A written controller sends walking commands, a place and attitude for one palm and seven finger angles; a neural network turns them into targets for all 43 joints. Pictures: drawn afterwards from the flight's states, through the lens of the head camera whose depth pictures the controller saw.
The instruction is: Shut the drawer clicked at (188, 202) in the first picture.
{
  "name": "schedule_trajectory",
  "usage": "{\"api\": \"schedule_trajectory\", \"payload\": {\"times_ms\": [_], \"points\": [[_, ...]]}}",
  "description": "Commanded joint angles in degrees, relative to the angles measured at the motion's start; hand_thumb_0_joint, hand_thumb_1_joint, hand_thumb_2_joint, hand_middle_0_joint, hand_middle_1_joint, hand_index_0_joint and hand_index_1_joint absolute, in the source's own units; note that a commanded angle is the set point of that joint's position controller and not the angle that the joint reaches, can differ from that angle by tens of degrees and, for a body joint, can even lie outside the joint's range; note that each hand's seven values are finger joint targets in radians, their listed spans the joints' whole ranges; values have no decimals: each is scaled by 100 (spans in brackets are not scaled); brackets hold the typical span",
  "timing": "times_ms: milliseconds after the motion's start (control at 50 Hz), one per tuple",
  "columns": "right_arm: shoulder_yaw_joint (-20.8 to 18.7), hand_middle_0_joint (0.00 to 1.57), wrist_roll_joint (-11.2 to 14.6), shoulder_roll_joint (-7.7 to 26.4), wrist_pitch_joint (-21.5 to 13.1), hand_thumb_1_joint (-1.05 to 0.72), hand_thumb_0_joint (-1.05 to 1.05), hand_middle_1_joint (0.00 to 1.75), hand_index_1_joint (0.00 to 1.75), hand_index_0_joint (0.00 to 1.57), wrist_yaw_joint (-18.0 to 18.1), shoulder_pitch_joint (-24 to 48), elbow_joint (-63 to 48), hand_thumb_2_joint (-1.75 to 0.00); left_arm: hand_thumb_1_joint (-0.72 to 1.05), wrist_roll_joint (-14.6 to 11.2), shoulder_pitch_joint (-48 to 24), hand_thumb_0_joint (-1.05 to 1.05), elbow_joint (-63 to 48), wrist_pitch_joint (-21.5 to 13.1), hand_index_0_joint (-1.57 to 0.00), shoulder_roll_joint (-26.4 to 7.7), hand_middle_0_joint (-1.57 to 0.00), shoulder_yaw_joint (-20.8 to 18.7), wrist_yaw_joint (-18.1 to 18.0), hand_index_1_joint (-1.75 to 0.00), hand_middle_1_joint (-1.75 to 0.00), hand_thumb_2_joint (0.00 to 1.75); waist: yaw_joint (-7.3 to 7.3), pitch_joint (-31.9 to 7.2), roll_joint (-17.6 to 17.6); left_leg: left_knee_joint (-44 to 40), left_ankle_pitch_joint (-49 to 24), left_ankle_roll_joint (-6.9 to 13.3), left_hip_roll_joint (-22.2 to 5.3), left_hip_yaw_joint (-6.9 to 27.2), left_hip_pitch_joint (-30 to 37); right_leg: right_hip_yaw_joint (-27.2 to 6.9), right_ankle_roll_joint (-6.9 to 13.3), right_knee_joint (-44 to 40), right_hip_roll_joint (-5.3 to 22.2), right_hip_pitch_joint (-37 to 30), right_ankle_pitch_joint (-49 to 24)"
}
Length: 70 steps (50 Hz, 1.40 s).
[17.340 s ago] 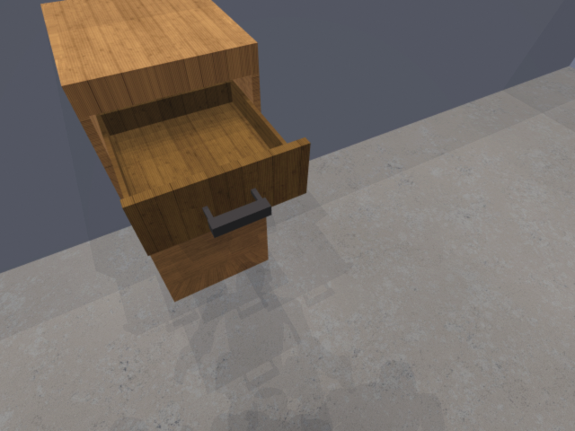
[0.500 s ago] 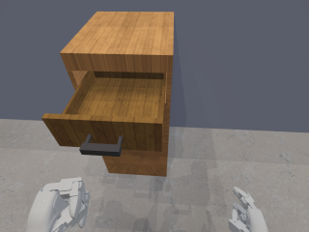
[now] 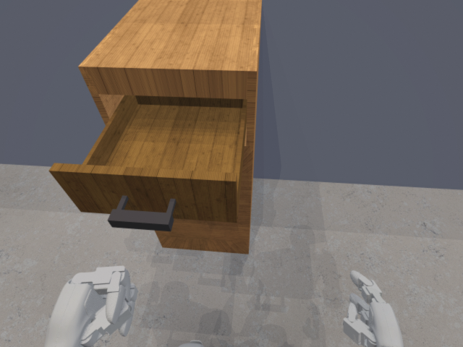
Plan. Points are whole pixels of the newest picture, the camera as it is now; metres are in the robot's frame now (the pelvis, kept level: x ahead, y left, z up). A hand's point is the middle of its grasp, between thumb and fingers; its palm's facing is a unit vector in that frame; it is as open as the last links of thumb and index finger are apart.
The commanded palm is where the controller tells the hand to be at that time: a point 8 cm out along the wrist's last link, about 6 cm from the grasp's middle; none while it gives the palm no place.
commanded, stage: bring the fist close to the handle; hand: left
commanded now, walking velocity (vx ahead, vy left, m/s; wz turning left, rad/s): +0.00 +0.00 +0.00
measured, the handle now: (144, 210) +0.36 +0.20 +0.02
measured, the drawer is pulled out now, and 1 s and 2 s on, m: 0.25 0.25 0.22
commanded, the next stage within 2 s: push the drawer shut in 1.00 s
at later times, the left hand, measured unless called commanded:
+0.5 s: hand (146, 288) +0.21 +0.15 +0.03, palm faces -0.06 -1.00 -0.03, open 3.3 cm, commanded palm +0.19 +0.21 +0.03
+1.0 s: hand (150, 285) +0.22 +0.15 +0.02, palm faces -0.05 -1.00 -0.03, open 3.3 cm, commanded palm +0.20 +0.21 +0.03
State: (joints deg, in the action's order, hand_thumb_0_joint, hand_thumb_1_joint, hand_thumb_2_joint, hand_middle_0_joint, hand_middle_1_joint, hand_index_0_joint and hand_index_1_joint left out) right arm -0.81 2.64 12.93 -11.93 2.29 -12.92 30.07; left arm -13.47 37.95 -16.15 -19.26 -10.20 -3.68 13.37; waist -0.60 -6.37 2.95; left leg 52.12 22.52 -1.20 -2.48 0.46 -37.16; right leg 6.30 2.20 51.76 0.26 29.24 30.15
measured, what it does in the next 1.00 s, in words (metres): stands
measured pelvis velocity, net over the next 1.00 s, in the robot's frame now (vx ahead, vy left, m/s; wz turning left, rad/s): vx -0.01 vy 0.02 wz -0.03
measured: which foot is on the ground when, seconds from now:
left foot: down 0.00-1.00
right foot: down 0.00-1.00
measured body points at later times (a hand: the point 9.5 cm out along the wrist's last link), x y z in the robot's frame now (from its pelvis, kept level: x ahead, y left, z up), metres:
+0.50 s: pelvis -0.02 +0.02 -0.03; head +0.04 +0.01 +0.42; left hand +0.21 +0.21 +0.04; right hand +0.16 -0.22 -0.11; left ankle +0.04 +0.13 -0.69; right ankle -0.04 -0.09 -0.69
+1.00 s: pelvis -0.01 +0.02 -0.04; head +0.05 +0.02 +0.41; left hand +0.21 +0.21 +0.02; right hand +0.17 -0.21 -0.11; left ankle +0.04 +0.13 -0.69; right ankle -0.04 -0.09 -0.69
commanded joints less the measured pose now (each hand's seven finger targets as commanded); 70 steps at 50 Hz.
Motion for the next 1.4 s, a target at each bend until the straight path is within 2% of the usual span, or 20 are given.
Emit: {"api": "schedule_trajectory", "payload": {"times_ms": [0,100,140,160,200,340,360,420,580,680,740,780,840,920,1000,1080,1140,1180,1280,1380], "points": [[-220,20,-22,567,-269,-90,0,30,30,20,20,424,-954,-90,90,-88,-11,0,-1017,-456,-140,-378,-140,-169,-15,-160,-160,90,111,-610,-407,-364,-1223,345,250,4,802,-449,-275,-867,7,265,-2258],[-239,20,-56,562,-126,-90,0,30,30,20,27,458,-982,-90,90,10,-208,0,-804,-532,-140,-509,-140,-309,-223,-160,-160,90,81,-656,-457,-260,-1058,332,233,0,514,-453,-237,-695,-26,460,-1865],[-226,20,-77,568,-71,-90,0,30,30,20,37,478,-942,-90,90,89,-415,0,-735,-605,-140,-576,-140,-354,-336,-160,-160,90,105,-582,-393,-207,-960,336,216,11,441,-438,-207,-645,-50,609,-1640],[-209,20,-85,558,-74,-90,0,30,30,20,24,455,-986,-90,90,78,-420,0,-774,-651,-140,-354,-140,-146,-351,-160,-160,90,117,-685,-267,-181,-955,334,221,3,476,-412,-196,-565,-61,699,-1609],[-200,20,-93,569,-84,-90,0,30,30,20,9,446,-1017,-90,90,61,-633,0,-761,-712,-140,-318,-140,-52,-377,-160,-160,90,156,-760,-229,-112,-834,318,206,26,394,-391,-188,-480,-74,834,-1431],[-172,20,-122,678,-8,-90,0,30,30,20,52,418,-932,-90,90,184,-1345,0,-268,-721,-140,-581,-140,-193,-500,-160,-160,90,273,-743,-391,117,-392,318,149,91,-53,-496,-175,-371,-92,1233,-728],[-164,20,-133,660,-4,-90,0,30,30,20,40,383,-992,-90,90,179,-1248,0,-271,-717,-140,-377,-140,-32,-499,-160,-160,90,215,-932,-285,123,-437,314,166,81,-12,-470,-163,-288,-90,1213,-790],[-164,20,-132,674,-3,-90,0,30,30,20,26,367,-1027,-90,90,145,-1459,0,-316,-673,-140,-400,-140,-37,-550,-160,-160,90,220,-1183,-165,157,-561,300,150,94,77,-382,-154,-147,-107,1227,-996],[-156,20,-196,718,134,-90,0,30,30,20,-26,292,-1017,-90,90,327,-1893,0,60,-697,-140,-312,-140,105,-779,-160,-160,90,276,-1258,-167,372,-619,289,113,139,-128,-302,-132,182,-127,1595,-1070],[-167,20,-173,683,242,-90,0,30,30,20,-88,226,-1217,-90,90,322,-1411,0,-498,-623,-140,-381,-140,134,-897,-160,-160,90,133,-1706,58,236,-1078,277,97,127,245,-249,-98,195,-131,1219,-1484],[-172,20,-187,682,345,-90,0,30,30,20,-65,229,-1172,-90,90,391,-1356,0,-323,-538,-140,-494,-140,-8,-1007,-160,-160,90,197,-1448,-271,266,-1024,286,97,125,41,-261,-122,157,-161,1225,-1527],[-154,20,-176,660,390,-90,0,30,30,20,-76,230,-1206,-90,90,404,-1423,0,-250,-531,-140,-240,-140,222,-1011,-160,-160,90,288,-1199,-305,281,-803,277,99,138,-47,-230,-141,152,-159,1425,-1352],[-153,20,-176,695,426,-90,0,30,30,20,-64,270,-1218,-90,90,397,-1384,0,-125,-540,-140,-279,-140,189,-975,-160,-160,90,301,-1029,-393,314,-641,291,104,142,-208,-259,-132,109,-166,1463,-1188],[-147,20,-174,688,385,-90,0,30,30,20,-57,224,-1275,-90,90,398,-1570,0,-485,-681,-140,-228,-140,357,-899,-160,-160,90,285,-1361,23,329,-698,277,96,169,68,-249,-108,200,-146,1540,-1141],[-141,20,-192,669,385,-90,0,30,30,20,-54,185,-1285,-90,90,408,-1528,0,-664,-729,-140,-290,-140,358,-945,-160,-160,90,280,-1536,48,369,-902,286,95,177,153,-251,-110,233,-141,1470,-1329],[-141,20,-187,676,483,-90,0,30,30,20,-65,199,-1289,-90,90,470,-1471,0,-354,-614,-140,-297,-140,269,-1022,-160,-160,90,296,-1349,-205,379,-717,288,102,168,-58,-255,-125,216,-166,1524,-1221],[-109,20,-192,731,524,-90,0,30,30,20,-45,214,-1252,-90,90,519,-1975,0,-171,-524,-140,-402,-140,231,-1068,-160,-160,90,381,-1112,-248,406,-484,297,110,174,-221,-298,-128,149,-160,1611,-999],[-104,20,-192,734,524,-90,0,30,30,20,-35,171,-1223,-90,90,500,-2270,0,-96,-513,-140,-388,-140,232,-1060,-160,-160,90,413,-1214,-236,448,-449,303,115,153,-196,-333,-138,125,-150,1642,-986],[-121,20,-185,738,496,-90,0,30,30,20,-7,147,-1163,-90,90,359,-2404,0,-39,-540,-140,-594,-140,-94,-1015,-160,-160,90,273,-1690,-181,455,-860,304,132,67,-17,-416,-138,101,-130,1232,-1486],[-103,20,-172,771,519,-90,0,30,30,20,-14,138,-1016,-90,90,283,-2720,0,429,-415,-140,-662,-140,-205,-917,-160,-160,90,315,-1529,-249,428,-951,295,142,24,-115,-470,-175,10,-103,1092,-1764]]}}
